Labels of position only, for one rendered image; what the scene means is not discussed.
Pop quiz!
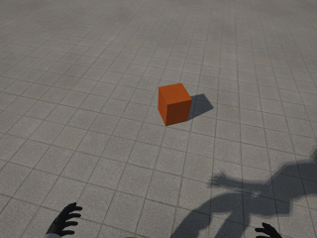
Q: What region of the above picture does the robot left hand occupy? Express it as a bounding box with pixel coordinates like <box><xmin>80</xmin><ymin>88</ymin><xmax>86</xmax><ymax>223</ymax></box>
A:
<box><xmin>46</xmin><ymin>202</ymin><xmax>83</xmax><ymax>237</ymax></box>

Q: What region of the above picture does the carton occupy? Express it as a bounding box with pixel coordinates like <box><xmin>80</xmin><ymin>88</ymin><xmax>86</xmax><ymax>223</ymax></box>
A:
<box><xmin>158</xmin><ymin>83</ymin><xmax>192</xmax><ymax>127</ymax></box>

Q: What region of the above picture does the robot right hand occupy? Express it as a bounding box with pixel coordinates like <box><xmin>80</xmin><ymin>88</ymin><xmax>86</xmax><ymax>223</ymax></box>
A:
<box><xmin>255</xmin><ymin>222</ymin><xmax>282</xmax><ymax>238</ymax></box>

